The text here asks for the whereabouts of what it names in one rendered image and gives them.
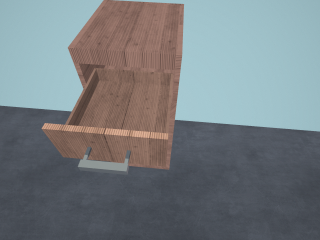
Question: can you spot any drawer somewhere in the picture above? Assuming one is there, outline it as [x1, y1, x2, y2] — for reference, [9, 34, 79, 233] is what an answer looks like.
[41, 68, 173, 167]

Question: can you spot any cabinet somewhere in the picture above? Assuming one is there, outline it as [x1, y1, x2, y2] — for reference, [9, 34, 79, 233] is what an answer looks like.
[68, 0, 184, 170]

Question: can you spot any handle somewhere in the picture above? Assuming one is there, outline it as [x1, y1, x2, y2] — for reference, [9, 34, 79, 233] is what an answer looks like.
[78, 147, 131, 175]

